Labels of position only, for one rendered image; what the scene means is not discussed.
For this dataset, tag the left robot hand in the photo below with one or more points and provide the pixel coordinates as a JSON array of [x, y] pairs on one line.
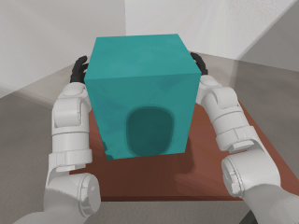
[[78, 69]]

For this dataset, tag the right robot hand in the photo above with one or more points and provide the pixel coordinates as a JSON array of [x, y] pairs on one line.
[[200, 63]]

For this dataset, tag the left robot forearm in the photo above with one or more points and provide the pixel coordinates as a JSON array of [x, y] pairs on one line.
[[70, 132]]

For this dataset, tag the carton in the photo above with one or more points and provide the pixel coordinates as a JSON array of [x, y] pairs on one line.
[[142, 90]]

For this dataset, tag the robot left upper arm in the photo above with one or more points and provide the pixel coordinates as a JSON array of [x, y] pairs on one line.
[[69, 199]]

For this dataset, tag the right robot forearm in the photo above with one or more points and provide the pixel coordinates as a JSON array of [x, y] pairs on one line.
[[234, 134]]

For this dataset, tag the robot right upper arm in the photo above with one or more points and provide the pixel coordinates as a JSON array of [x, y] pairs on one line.
[[251, 176]]

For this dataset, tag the table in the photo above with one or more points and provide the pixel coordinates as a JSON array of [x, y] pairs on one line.
[[191, 176]]

